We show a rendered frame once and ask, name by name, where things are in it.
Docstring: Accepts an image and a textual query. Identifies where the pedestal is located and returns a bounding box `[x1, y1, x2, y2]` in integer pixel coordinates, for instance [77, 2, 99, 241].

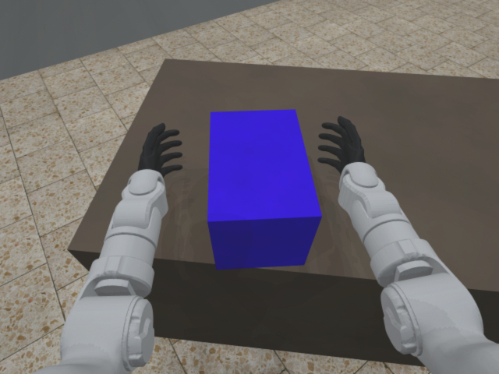
[67, 58, 499, 367]

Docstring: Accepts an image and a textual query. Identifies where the left robot upper arm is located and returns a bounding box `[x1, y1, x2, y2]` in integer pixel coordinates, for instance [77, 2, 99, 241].
[31, 295, 154, 374]

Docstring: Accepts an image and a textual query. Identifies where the right robot forearm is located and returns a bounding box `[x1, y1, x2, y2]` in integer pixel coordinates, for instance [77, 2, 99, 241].
[338, 162, 483, 330]

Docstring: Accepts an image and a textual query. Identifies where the right robot hand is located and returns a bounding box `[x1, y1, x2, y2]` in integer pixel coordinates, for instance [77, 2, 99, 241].
[317, 116, 366, 174]

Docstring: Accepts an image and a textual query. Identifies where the left robot hand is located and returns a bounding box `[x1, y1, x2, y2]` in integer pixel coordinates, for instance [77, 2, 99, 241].
[138, 123, 182, 177]

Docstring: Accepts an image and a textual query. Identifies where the right robot upper arm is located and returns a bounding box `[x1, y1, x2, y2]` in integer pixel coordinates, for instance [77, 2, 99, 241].
[380, 273, 499, 374]

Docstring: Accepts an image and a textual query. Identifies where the left robot forearm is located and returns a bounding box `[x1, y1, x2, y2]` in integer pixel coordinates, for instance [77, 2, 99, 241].
[60, 169, 168, 360]

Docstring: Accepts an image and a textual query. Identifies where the carton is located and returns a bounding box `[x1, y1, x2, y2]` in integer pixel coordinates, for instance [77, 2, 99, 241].
[207, 109, 322, 270]

